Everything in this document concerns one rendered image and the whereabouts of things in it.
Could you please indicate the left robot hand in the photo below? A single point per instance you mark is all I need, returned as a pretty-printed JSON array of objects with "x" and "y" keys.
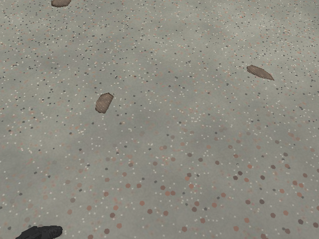
[{"x": 44, "y": 232}]

